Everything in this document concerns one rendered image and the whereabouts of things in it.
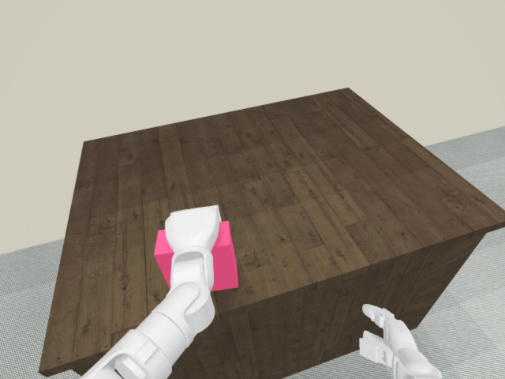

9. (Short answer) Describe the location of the sponge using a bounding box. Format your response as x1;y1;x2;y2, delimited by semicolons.
154;221;238;291

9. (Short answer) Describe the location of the robot right hand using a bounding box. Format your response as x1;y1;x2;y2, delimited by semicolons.
359;304;418;376

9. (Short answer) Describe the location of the robot left hand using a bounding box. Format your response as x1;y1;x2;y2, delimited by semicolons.
165;205;222;253

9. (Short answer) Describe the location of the robot right forearm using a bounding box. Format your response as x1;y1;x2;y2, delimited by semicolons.
392;348;443;379

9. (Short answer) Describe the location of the robot left forearm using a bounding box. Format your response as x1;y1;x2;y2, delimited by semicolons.
80;246;215;379

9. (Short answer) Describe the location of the table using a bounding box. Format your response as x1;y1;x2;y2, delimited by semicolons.
38;88;505;379

